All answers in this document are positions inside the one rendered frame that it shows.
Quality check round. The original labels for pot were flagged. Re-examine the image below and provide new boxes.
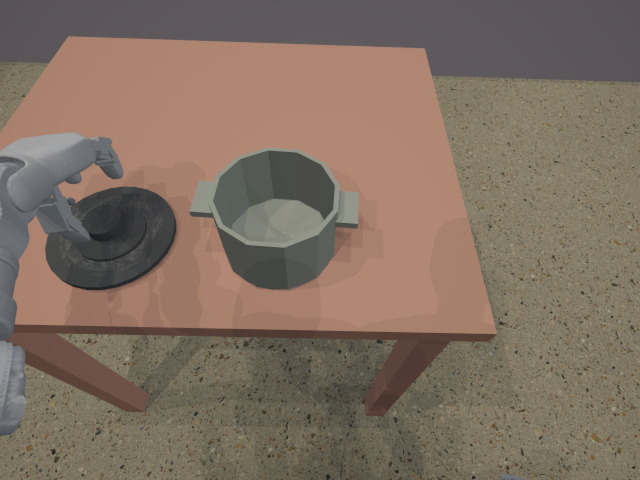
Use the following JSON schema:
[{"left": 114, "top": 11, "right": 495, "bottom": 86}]
[{"left": 189, "top": 147, "right": 359, "bottom": 290}]

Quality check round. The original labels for lid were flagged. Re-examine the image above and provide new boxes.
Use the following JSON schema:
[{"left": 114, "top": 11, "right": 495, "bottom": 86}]
[{"left": 45, "top": 187, "right": 176, "bottom": 290}]

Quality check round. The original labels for robot left hand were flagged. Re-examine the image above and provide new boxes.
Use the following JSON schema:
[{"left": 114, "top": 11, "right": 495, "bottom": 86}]
[{"left": 0, "top": 133, "right": 124, "bottom": 243}]

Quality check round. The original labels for robot left upper arm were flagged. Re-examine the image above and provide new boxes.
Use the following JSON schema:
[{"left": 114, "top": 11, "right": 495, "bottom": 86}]
[{"left": 0, "top": 341, "right": 27, "bottom": 436}]

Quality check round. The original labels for knob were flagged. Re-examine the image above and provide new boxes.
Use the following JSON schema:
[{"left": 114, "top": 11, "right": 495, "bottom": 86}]
[{"left": 82, "top": 205, "right": 126, "bottom": 241}]

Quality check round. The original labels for table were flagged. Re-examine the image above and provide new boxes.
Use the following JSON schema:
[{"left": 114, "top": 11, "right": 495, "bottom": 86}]
[{"left": 0, "top": 36, "right": 497, "bottom": 416}]

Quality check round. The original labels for left robot forearm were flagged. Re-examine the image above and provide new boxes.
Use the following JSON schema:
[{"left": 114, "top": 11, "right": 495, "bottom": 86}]
[{"left": 0, "top": 152, "right": 53, "bottom": 341}]

